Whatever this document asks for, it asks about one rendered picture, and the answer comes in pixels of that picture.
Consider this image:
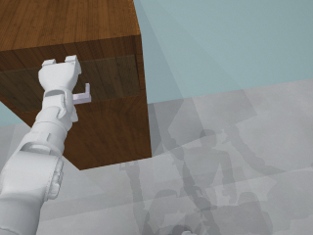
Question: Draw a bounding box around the left robot upper arm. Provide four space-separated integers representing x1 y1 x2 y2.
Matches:
0 151 64 235

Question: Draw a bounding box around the handle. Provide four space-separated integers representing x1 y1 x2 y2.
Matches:
72 83 91 105

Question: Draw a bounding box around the left robot forearm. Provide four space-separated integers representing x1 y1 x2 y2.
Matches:
0 86 73 194

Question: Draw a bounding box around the cabinet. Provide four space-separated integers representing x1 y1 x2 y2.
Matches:
0 0 152 170

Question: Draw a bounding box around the robot left hand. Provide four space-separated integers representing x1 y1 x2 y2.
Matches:
38 55 82 122

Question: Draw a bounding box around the drawer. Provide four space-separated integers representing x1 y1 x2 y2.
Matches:
0 54 140 113

